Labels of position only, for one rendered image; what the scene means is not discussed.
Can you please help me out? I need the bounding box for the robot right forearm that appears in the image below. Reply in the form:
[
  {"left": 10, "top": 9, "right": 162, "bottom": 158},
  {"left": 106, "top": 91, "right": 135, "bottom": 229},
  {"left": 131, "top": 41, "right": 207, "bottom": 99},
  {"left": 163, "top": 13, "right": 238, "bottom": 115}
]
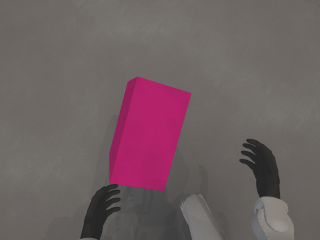
[{"left": 251, "top": 196, "right": 295, "bottom": 240}]

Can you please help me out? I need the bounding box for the robot left hand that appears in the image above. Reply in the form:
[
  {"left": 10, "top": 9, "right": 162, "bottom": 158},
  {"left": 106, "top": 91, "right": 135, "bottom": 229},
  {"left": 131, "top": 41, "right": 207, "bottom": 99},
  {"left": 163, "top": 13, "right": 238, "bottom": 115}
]
[{"left": 80, "top": 184, "right": 121, "bottom": 240}]

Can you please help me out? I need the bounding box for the carton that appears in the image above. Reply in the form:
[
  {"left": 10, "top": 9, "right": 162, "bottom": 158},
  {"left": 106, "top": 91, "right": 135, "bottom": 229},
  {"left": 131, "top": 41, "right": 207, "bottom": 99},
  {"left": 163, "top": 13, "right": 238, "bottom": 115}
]
[{"left": 109, "top": 76, "right": 192, "bottom": 191}]

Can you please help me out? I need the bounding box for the robot right hand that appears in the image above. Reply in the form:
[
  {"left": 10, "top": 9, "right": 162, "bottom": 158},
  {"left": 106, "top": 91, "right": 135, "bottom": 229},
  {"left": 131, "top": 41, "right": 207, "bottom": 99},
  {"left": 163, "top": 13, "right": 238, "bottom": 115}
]
[{"left": 239, "top": 138, "right": 281, "bottom": 199}]

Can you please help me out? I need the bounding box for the robot right thigh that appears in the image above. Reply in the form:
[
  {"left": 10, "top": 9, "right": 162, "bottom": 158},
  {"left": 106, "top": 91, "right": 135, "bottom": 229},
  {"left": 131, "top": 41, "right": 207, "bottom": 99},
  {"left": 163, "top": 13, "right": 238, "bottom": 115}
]
[{"left": 180, "top": 194, "right": 227, "bottom": 240}]

